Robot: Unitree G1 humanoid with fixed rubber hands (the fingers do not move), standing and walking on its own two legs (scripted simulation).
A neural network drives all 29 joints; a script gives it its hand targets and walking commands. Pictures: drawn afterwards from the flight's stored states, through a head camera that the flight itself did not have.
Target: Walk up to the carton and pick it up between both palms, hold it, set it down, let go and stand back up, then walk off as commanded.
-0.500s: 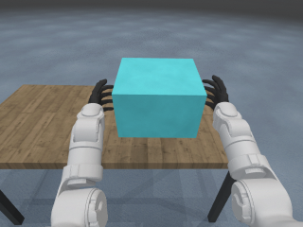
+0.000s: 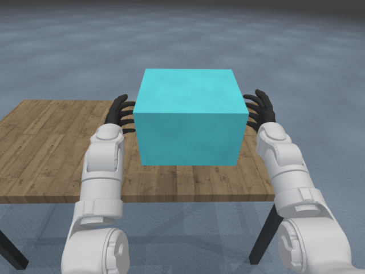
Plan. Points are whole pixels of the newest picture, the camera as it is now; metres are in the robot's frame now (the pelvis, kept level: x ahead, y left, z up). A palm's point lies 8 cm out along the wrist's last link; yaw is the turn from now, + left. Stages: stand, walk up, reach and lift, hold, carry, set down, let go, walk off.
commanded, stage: hold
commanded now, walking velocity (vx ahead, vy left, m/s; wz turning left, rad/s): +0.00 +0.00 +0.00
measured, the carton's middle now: (188, 115) +0.48 +0.00 +0.16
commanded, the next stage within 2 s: none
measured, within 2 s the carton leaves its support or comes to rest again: neither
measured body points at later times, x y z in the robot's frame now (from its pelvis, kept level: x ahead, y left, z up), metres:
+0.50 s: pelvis +0.00 +0.00 +0.00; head -0.06 +0.01 +0.45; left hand +0.37 +0.17 +0.20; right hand +0.39 -0.17 +0.20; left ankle +0.01 +0.10 -0.74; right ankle +0.06 -0.14 -0.74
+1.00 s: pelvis +0.00 +0.00 +0.00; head -0.06 +0.01 +0.45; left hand +0.37 +0.17 +0.20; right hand +0.39 -0.16 +0.20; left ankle +0.01 +0.10 -0.74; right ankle +0.06 -0.14 -0.74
